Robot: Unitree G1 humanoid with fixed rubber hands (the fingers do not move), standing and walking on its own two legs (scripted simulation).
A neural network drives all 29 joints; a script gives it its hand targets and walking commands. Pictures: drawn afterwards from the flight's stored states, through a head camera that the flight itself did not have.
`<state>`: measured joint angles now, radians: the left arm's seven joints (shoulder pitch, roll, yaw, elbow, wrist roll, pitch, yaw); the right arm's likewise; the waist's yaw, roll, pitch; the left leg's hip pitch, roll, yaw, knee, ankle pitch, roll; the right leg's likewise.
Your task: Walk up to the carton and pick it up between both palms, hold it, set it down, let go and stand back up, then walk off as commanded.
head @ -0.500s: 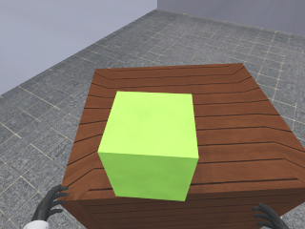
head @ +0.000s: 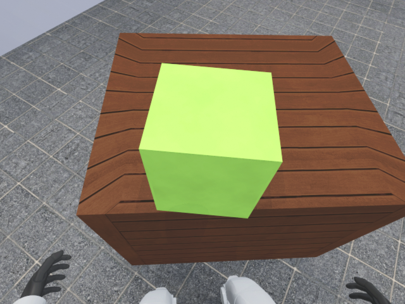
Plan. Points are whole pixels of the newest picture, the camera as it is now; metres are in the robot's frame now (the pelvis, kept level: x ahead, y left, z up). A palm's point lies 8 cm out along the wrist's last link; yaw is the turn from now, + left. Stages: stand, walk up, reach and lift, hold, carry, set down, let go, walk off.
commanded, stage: walk off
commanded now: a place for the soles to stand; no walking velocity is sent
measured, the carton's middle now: (208, 147) +0.41 -0.02 +0.03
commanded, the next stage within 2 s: none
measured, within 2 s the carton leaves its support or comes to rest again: neither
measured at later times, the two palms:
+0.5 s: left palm out of the picture +0.02 +0.30 -0.04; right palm out of the picture -0.04 -0.36 -0.11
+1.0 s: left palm out of the picture -0.15 +0.31 -0.11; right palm out of the picture -0.20 -0.33 -0.06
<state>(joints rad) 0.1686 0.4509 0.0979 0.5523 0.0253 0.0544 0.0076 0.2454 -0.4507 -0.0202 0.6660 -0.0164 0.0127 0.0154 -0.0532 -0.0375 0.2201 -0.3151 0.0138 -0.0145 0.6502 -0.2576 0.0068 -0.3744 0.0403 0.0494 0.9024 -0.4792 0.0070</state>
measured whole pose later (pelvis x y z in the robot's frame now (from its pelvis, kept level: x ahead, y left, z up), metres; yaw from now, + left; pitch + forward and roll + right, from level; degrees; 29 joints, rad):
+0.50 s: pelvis -0.14 -0.02 -0.01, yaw +0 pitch -5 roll +2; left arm 0.18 0.43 0.10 0.58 0.03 0.03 0.01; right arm 0.21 -0.51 -0.02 0.67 -0.02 0.06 -0.01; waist -0.05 0.05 0.22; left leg -0.43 -0.11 -0.11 1.18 -0.46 0.01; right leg -0.33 0.03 0.07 0.70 -0.28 -0.03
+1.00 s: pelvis -0.31 +0.00 -0.01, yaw +0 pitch -4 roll -1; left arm 0.18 0.45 0.10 0.59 0.02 0.06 0.03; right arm 0.19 -0.45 -0.02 0.67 -0.02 0.03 -0.02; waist -0.05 -0.10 0.21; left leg -0.39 -0.05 -0.10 0.76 -0.30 0.02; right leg -0.49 0.17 0.18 1.25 -0.51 -0.03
